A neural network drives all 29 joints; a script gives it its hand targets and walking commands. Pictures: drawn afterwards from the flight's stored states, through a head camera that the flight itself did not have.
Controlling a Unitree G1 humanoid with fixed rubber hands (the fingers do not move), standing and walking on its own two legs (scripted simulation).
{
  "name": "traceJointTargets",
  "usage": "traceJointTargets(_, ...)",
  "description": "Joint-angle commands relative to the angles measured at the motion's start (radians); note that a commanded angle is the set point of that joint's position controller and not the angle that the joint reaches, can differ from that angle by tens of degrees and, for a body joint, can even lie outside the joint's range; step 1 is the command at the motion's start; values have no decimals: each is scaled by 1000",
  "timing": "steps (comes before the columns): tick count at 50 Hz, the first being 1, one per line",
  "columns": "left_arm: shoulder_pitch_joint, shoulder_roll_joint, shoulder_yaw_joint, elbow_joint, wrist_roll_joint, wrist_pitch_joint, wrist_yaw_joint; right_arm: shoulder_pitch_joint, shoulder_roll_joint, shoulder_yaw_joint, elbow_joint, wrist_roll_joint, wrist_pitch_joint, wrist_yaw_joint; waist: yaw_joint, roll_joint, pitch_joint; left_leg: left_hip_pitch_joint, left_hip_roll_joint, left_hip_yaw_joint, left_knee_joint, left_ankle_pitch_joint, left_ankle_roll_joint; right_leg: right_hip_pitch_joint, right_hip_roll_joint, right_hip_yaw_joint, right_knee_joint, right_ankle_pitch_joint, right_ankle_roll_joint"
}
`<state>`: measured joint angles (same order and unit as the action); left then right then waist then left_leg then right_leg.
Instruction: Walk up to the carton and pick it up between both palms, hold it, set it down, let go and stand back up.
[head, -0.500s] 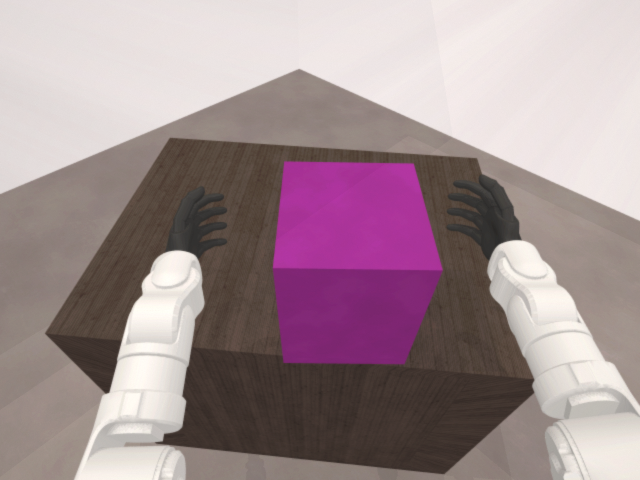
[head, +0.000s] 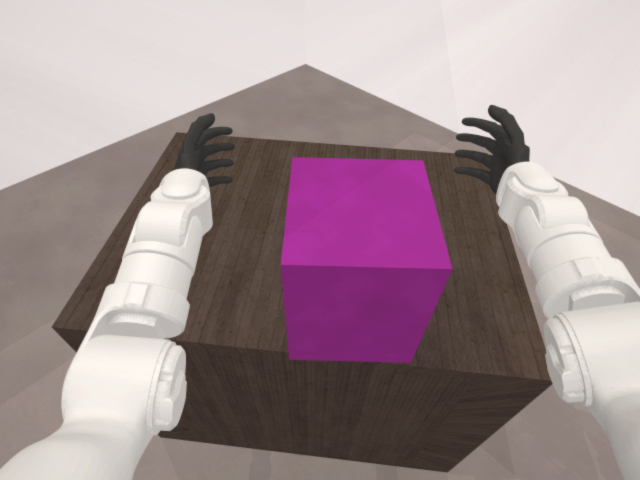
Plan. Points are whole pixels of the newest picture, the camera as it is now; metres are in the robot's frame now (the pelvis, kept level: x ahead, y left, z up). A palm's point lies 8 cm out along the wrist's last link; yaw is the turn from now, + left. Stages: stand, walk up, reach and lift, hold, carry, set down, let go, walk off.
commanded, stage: reach and lift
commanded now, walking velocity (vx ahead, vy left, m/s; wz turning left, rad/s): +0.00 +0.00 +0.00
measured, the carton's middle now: (353, 263) +0.44 -0.06 +0.00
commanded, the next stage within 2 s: none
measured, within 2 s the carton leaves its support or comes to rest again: neither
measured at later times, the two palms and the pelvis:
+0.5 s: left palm (220, 246) +0.42 +0.14 +0.07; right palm (469, 235) +0.41 -0.21 +0.08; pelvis -0.01 +0.00 -0.01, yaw +1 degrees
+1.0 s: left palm (239, 260) +0.43 +0.11 +0.03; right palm (457, 250) +0.42 -0.21 +0.05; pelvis -0.02 -0.01 -0.03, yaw +1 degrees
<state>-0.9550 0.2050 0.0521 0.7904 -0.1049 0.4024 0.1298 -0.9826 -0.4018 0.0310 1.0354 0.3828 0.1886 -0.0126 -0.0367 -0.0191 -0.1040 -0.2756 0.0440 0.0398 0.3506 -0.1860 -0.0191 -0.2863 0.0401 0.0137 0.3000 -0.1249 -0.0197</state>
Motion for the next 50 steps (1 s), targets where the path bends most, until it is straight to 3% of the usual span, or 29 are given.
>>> traceJointTargets(1,-425,112,26,-98,13,-69,-1,-411,-143,-29,-79,-8,-47,-12,1,-4,-460,169,-43,-22,15,237,-10,179,15,-16,39,438,66)
traceJointTargets(6,-379,71,16,4,31,-138,-3,-367,-117,-32,-9,-34,-101,-27,-8,19,-462,206,-41,-24,50,311,-26,137,21,-27,39,455,57)
traceJointTargets(9,-338,55,17,70,42,-204,-14,-325,-87,-28,21,-50,-150,-33,-14,-1,-433,187,-39,-27,57,306,-30,120,25,-34,36,430,59)
traceJointTargets(15,-375,14,10,146,52,-429,1,-327,-48,-57,46,-100,-302,-22,-9,39,-506,159,-31,-27,98,290,-44,1,20,-51,60,331,44)
traceJointTargets(20,-451,17,-24,249,10,-577,28,-379,-46,-75,64,-120,-384,-21,-15,56,-617,70,-28,-27,136,214,-49,-69,8,-51,111,275,37)
traceJointTargets(23,-467,18,-34,357,-29,-624,36,-398,-26,-61,112,-122,-395,-32,-18,6,-630,-25,-31,-23,154,144,-33,-100,3,-44,143,239,35)
traceJointTargets(25,-470,17,-44,446,-42,-652,33,-392,-10,-47,176,-115,-399,-32,-18,2,-616,-91,-29,-27,162,102,-25,-117,-10,-35,165,211,30)
traceJointTargets(29,-453,35,-18,560,-45,-719,20,-389,19,-24,209,-116,-444,-49,-15,-36,-665,-202,-40,-11,198,123,-15,-76,-19,-24,220,276,49)
traceJointTargets(31,-453,32,-12,564,-31,-756,14,-385,24,-20,206,-112,-479,-55,-4,-12,-716,-223,-43,-10,219,181,-27,-47,-21,-22,249,348,50)
traceJointTargets(33,-445,28,-13,586,-24,-775,10,-373,24,-12,236,-94,-499,-58,-13,1,-716,-220,-42,-10,232,216,-35,-57,-17,-21,261,369,46)
traceJointTargets(39,-472,6,-25,554,-35,-809,15,-391,38,-20,234,-104,-529,-60,-18,28,-725,-206,-40,-14,260,205,-45,-152,-10,-30,262,274,36)
traceJointTargets(41,-482,-13,-35,554,-30,-806,23,-394,39,-38,254,-115,-522,-59,-33,50,-715,-182,-37,-19,267,198,-53,-202,-7,-35,258,235,28)
traceJointTargets(47,-487,-31,-12,541,-28,-798,27,-419,82,-61,213,-157,-504,-71,-30,15,-737,-225,-41,-14,272,161,-40,-164,-19,-24,262,224,32)
traceJointTargets(50,-472,-37,39,513,19,-800,30,-406,106,-95,193,-194,-504,-79,-32,10,-757,-235,-46,-9,269,185,-41,-131,-16,-20,266,256,34)
